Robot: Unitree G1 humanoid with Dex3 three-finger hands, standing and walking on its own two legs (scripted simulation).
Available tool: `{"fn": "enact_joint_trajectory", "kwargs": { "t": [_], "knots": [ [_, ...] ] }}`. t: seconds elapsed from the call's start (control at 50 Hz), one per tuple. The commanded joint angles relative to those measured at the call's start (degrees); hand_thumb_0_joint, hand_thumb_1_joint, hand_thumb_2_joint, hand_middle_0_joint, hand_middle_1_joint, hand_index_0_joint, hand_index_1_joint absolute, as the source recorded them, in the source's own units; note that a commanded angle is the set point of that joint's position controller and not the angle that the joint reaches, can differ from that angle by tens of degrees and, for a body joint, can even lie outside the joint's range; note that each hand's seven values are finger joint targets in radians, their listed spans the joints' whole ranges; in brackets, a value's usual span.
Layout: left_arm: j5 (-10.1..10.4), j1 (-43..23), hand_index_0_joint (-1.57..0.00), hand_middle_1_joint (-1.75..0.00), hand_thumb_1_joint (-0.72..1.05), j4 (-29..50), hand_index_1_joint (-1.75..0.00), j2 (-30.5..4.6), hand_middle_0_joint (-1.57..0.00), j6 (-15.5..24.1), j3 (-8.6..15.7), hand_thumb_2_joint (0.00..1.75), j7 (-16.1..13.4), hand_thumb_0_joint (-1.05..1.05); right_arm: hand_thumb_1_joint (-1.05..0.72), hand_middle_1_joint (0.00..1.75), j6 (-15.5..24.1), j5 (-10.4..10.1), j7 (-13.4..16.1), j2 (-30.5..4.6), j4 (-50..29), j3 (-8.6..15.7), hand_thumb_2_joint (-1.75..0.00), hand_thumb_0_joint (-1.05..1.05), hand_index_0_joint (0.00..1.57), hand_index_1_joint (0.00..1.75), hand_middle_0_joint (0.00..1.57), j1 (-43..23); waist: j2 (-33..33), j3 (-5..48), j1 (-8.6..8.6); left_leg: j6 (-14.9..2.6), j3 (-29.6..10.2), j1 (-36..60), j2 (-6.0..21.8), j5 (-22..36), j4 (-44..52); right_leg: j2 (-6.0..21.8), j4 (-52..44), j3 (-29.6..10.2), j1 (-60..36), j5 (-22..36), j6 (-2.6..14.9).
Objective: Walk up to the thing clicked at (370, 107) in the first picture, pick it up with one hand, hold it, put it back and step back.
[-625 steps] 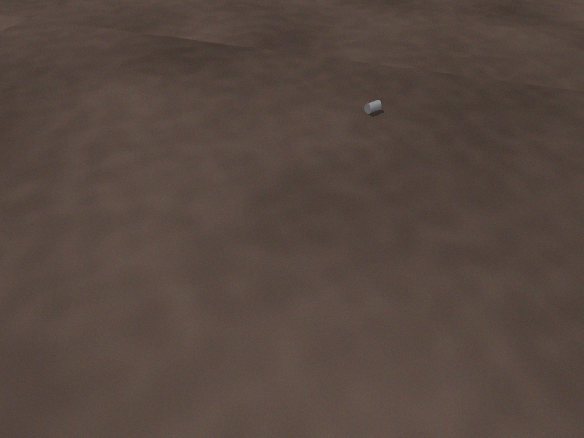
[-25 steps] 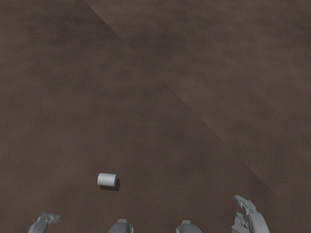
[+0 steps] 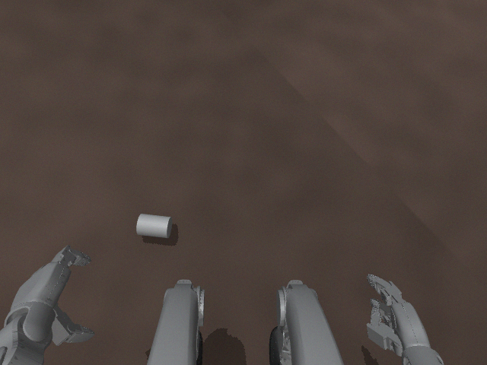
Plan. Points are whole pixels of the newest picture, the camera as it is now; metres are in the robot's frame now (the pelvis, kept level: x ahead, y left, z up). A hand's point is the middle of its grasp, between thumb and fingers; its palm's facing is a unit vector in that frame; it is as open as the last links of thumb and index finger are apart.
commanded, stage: rise first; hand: left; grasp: from above
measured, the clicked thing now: (154, 225) +0.48 +0.26 -0.51
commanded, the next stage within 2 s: approach in 1.60 s
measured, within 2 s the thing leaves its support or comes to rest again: neither
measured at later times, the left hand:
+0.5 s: hand (106, 256) +0.34 +0.31 -0.29, palm faces -0.51 -0.20 -0.84, open 13.6 cm
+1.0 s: hand (116, 239) +0.40 +0.32 -0.36, palm faces -0.49 -0.03 -0.87, open 13.8 cm
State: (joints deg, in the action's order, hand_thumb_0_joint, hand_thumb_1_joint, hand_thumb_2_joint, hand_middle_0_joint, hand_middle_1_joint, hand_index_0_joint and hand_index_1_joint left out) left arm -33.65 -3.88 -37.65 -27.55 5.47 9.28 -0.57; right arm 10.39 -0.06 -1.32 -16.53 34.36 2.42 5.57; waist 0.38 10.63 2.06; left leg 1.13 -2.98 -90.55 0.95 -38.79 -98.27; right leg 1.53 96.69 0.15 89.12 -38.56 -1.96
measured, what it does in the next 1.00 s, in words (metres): lowers itself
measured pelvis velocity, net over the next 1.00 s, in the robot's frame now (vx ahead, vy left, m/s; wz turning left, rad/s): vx -0.05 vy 0.01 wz -0.11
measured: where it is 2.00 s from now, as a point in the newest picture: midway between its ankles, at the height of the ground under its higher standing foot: outside the picture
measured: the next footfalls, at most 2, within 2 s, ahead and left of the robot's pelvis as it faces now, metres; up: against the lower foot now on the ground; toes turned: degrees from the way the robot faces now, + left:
none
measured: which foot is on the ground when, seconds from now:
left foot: down 0.00-1.00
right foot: down 0.00-1.00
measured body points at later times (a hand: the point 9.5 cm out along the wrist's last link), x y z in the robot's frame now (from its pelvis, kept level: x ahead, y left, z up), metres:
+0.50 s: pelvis -0.06 +0.00 -0.16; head +0.15 +0.04 +0.23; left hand +0.37 +0.32 -0.24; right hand +0.02 -0.28 -0.28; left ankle +0.04 +0.13 -0.51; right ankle +0.05 -0.14 -0.51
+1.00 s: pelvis -0.05 +0.01 -0.21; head +0.19 +0.08 +0.17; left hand +0.42 +0.32 -0.31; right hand +0.02 -0.27 -0.31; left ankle +0.04 +0.13 -0.51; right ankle +0.05 -0.14 -0.51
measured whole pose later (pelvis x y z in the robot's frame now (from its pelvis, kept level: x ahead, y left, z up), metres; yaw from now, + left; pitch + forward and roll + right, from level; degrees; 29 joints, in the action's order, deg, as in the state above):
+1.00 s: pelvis -0.05 +0.01 -0.21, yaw -6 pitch +32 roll -9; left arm -74.3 -46.8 -73.5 -48.3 23.6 9.6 -15.5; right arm -1.4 7.3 -7.1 -14.9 42.1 -1.8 5.7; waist 1.7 2.5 10.0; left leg 0.2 -8.7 -130.0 -0.5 -39.2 -136.7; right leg -0.3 130.6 2.7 124.9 -38.3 -3.6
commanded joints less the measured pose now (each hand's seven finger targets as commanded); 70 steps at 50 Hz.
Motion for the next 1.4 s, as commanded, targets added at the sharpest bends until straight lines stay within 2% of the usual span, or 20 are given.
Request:
{"fn": "enact_joint_trajectory", "kwargs": {
  "t": [0.0, 0.04, 0.08, 0.1, 0.14, 0.2, 0.34, 0.48, 0.58, 0.6, 0.68, 0.82, 0.88, 0.9, 0.92, 0.94, 0.96, 1.16, 1.3, 1.38],
  "knots": [
    [-4.32, -10.23, -0.15, -1.00, -0.54, 5.74, -1.01, -17.73, -0.16, 5.61, 6.82, 0.97, -2.71, 0.00, -0.94, 0.30, 1.25, -0.12, 0.06, -9.93, -3.58, 4.82, -0.91, 0.00, 0.20, 0.30, 0.20, 3.94, -7.37, 29.85, -1.29, -1.48, 1.01, 15.92, -0.84, 19.63, 5.30, -1.74, -3.53, 1.50, -5.65, 16.81, 3.33],
    [-6.16, -14.49, -0.17, -0.99, -0.52, 2.17, -1.00, -17.75, -0.18, 6.71, 5.76, 0.95, -2.75, 0.00, -0.95, 0.30, 0.66, 0.08, -0.16, -10.00, -2.24, 5.12, -0.91, 0.00, 0.20, 0.30, 0.20, 4.73, -5.77, 30.76, -0.57, -1.90, 1.48, 12.54, -0.87, 17.70, 1.86, -1.91, -2.02, 1.69, -3.55, 15.51, 3.17],
    [-8.07, -20.80, -0.17, -0.99, -0.50, 0.23, -0.99, -21.51, -0.17, 8.12, 6.77, 0.93, -2.73, 0.00, -0.94, 0.30, 0.00, 0.46, -0.37, -10.26, -0.71, 5.20, -0.91, 0.00, 0.20, 0.30, 0.20, 5.77, -5.06, 33.11, -0.36, -2.28, 1.89, 9.34, -0.96, 16.49, -1.70, -1.79, -0.25, 1.68, -3.08, 15.27, 2.97],
    [-9.48, -22.54, -0.17, -0.98, -0.50, -1.81, -0.99, -21.91, -0.17, 8.67, 6.00, 0.94, -2.58, 0.00, -0.94, 0.30, -0.33, 0.59, -0.47, -10.19, -0.41, 5.12, -0.91, 0.00, 0.20, 0.30, 0.20, 6.08, -4.52, 33.53, -0.30, -2.38, 2.12, 7.31, -1.03, 15.14, -3.08, -1.89, 0.63, 1.72, -2.42, 14.22, 2.93],
    [-11.60, -27.45, -0.18, -0.96, -0.48, -3.57, -0.96, -26.23, -0.18, 10.17, 7.63, 0.93, -2.64, 0.00, -0.93, 0.30, -1.11, 0.90, -0.59, -10.51, 0.51, 4.96, -0.91, 0.00, 0.20, 0.30, 0.20, 6.95, -3.45, 35.11, -0.49, -2.76, 2.57, 3.62, -1.09, 13.48, -5.92, -1.86, 1.88, 1.69, -2.99, 13.45, 2.65],
    [-14.67, -32.20, -0.19, -0.96, -0.46, -6.13, -0.95, -27.70, -0.19, 12.08, 7.20, 0.93, -2.93, 0.00, -0.93, 0.30, -2.15, 1.35, -0.91, -10.78, 1.34, 4.68, -0.91, 0.00, 0.20, 0.30, 0.20, 7.67, -3.83, 36.10, -0.11, -2.72, 2.63, 0.83, -1.05, 10.70, -7.81, -2.03, 4.05, 2.27, -1.16, 10.67, 2.75],
    [-20.74, -40.46, -0.14, -0.94, -0.46, -12.69, -0.94, -31.52, -0.15, 16.02, 6.51, 0.96, -4.33, 0.00, -0.89, 0.30, -4.88, 2.32, -1.91, -11.38, 2.57, 3.61, -0.90, 0.00, 0.20, 0.30, 0.20, 8.22, -7.83, 31.30, 0.55, -2.89, 1.22, -5.15, -0.85, 1.27, -10.32, -3.02, 9.82, 4.93, 9.11, 2.21, 3.32],
    [-27.08, -47.93, -0.11, -0.90, -0.47, -19.19, -0.91, -35.49, -0.12, 19.54, 6.23, 1.00, -9.61, 0.00, -0.87, 0.30, -6.80, 3.75, -2.90, -12.11, 4.19, 2.04, -0.89, 0.00, 0.20, 0.30, 0.20, 8.35, -10.58, 26.32, 2.81, -2.96, -0.13, -9.61, -1.31, -3.73, -13.36, -3.24, 14.25, 6.56, 17.35, -1.12, 3.52],
    [-32.14, -52.19, -0.10, -0.89, -0.49, -23.06, -0.90, -36.51, -0.11, 19.92, 5.24, 1.00, -13.45, 0.00, -0.88, 0.30, -7.91, 4.83, -3.43, -12.87, 5.69, 1.38, -0.90, 0.00, 0.20, 0.30, 0.20, 9.00, -14.68, 27.10, 3.67, -2.24, -0.79, -6.73, -1.37, -0.74, -15.01, -2.93, 17.54, 7.51, 21.97, 1.92, 3.81],
    [-32.74, -53.13, -0.10, -0.89, -0.48, -23.35, -0.90, -35.23, -0.11, 19.81, 4.09, 0.99, -14.03, 0.00, -0.88, 0.30, -8.16, 5.09, -3.61, -12.79, 5.91, 1.21, -0.90, 0.00, 0.20, 0.30, 0.20, 9.56, -15.30, 27.36, 4.55, -2.13, -0.79, -6.76, -1.45, 0.30, -15.61, -2.93, 18.09, 7.71, 22.19, 2.65, 3.84],
    [-35.10, -55.49, -0.09, -0.89, -0.50, -24.88, -0.90, -36.32, -0.10, 18.79, 3.72, 1.00, -15.83, 0.00, -0.89, 0.30, -9.08, 5.91, -3.99, -13.57, 6.63, 1.33, -0.90, 0.00, 0.20, 0.30, 0.20, 10.36, -17.38, 29.62, 5.05, -1.63, -1.24, -3.84, -1.50, 5.08, -17.22, -2.66, 19.98, 8.00, 23.53, 5.97, 3.92],
    [-37.39, -57.47, -0.14, -0.86, -0.44, -25.67, -0.86, -37.66, -0.14, 17.56, 3.48, 0.94, -16.52, 0.00, -0.90, 0.30, -10.57, 6.99, -4.56, -13.58, 7.13, 1.40, -0.90, 0.00, 0.20, 0.30, 0.20, 11.54, -16.81, 31.97, 6.03, -2.00, -0.87, -3.34, -1.48, 11.31, -20.76, -2.81, 21.18, 8.09, 21.74, 10.32, 3.69],
    [-38.39, -57.60, -0.14, -0.85, -0.43, -27.03, -0.86, -37.47, -0.15, 17.88, 3.27, 0.92, -16.55, 0.00, -0.90, 0.30, -11.16, 7.48, -4.86, -13.64, 7.03, 1.31, -0.90, 0.00, 0.20, 0.30, 0.20, 12.21, -16.76, 31.77, 7.22, -2.02, -1.13, -4.11, -1.43, 12.98, -21.68, -3.01, 21.94, 8.66, 21.45, 11.72, 3.49],
    [-38.91, -56.65, -0.16, -0.84, -0.42, -27.72, -0.84, -39.31, -0.16, 18.08, 4.56, 0.92, -16.88, 0.00, -0.90, 0.30, -11.55, 7.73, -4.89, -13.56, 7.50, 1.18, -0.90, 0.00, 0.20, 0.30, 0.20, 12.43, -16.69, 31.76, 6.79, -2.09, -0.90, -4.95, -1.52, 12.72, -22.09, -3.16, 22.14, 8.55, 21.13, 11.49, 3.65],
    [-39.15, -57.01, -0.15, -0.84, -0.43, -27.86, -0.84, -37.55, -0.16, 18.30, 3.02, 0.92, -16.69, 0.00, -0.90, 0.30, -11.68, 7.66, -5.01, -13.34, 6.71, 1.00, -0.90, 0.00, 0.20, 0.30, 0.20, 11.54, -16.33, 31.38, 6.85, -2.13, -0.82, -5.57, -1.63, 12.42, -22.24, -3.30, 22.28, 8.45, 21.60, 11.17, 3.76],
    [-39.57, -57.41, -0.16, -0.83, -0.41, -28.19, -0.83, -39.79, -0.17, 18.62, 4.49, 0.91, -16.96, 0.00, -0.90, 0.30, -11.94, 7.82, -5.02, -13.55, 7.15, 0.89, -0.90, 0.00, 0.20, 0.30, 0.20, 11.82, -16.80, 30.56, 7.15, -2.25, -0.75, -6.40, -1.56, 11.70, -22.53, -3.33, 22.34, 8.48, 21.67, 10.67, 3.75],
    [-39.86, -57.63, -0.17, -0.82, -0.41, -28.34, -0.82, -37.85, -0.18, 18.94, 3.14, 0.91, -17.02, 0.00, -0.90, 0.30, -12.01, 8.17, -5.11, -13.38, 6.78, 0.66, -0.90, 0.00, 0.20, 0.30, 0.20, 11.55, -16.89, 30.00, 7.53, -2.29, -0.58, -6.72, -1.59, 12.10, -22.87, -3.39, 22.35, 8.55, 21.66, 11.21, 3.68],
    [-42.86, -61.52, -0.19, -0.81, -0.38, -31.20, -0.82, -39.50, -0.20, 21.71, 2.28, 0.89, -19.81, 0.00, -0.90, 0.30, -12.53, 8.97, -5.11, -13.62, 6.79, -0.99, -0.90, 0.00, 0.20, 0.30, 0.20, 9.79, -17.94, 26.91, 8.94, -2.36, -1.17, -8.97, -1.40, 7.41, -24.50, -3.75, 23.81, 8.95, 25.71, 7.84, 3.66],
    [-43.79, -63.25, -0.15, -0.88, -0.43, -34.91, -0.88, -41.11, -0.16, 20.71, 2.93, 0.92, -22.99, 0.00, -0.90, 0.30, -11.54, 9.43, -5.22, -13.96, 7.18, -1.86, -0.90, 0.00, 0.20, 0.30, 0.20, 9.39, -18.20, 25.65, 9.38, -2.37, -1.40, -10.83, -1.54, 3.76, -24.73, -3.89, 24.69, 9.55, 27.83, 5.25, 3.69],
    [-44.17, -63.88, -0.15, -0.89, -0.43, -34.79, -0.89, -41.79, -0.15, 19.66, 3.03, 0.92, -23.92, 0.00, -0.91, 0.30, -11.02, 9.72, -5.26, -14.18, 7.50, -1.90, -0.90, 0.00, 0.20, 0.30, 0.20, 9.80, -19.65, 27.27, 9.25, -2.43, -0.91, -10.62, -1.78, 5.77, -25.44, -3.86, 25.26, 9.51, 27.13, 7.15, 3.43]
  ]
}}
